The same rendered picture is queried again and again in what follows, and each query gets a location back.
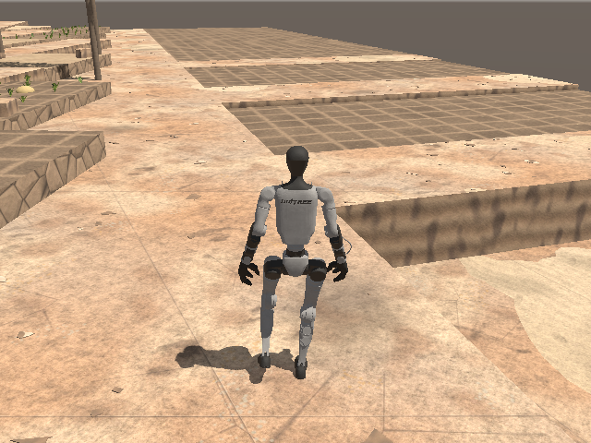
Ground robot right upper arm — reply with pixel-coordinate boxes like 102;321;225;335
316;186;339;238

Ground humanoid robot torso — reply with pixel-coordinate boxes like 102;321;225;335
275;181;318;277

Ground left robot forearm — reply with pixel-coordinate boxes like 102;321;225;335
241;222;260;265

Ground robot left upper arm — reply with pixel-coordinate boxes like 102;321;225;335
252;186;277;237

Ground robot right hand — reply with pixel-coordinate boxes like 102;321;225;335
327;260;348;282

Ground left robot foot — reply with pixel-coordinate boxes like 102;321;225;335
258;353;271;368

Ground right robot forearm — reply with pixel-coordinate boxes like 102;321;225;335
330;224;346;264

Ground robot left hand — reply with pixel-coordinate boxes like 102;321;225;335
238;261;259;286

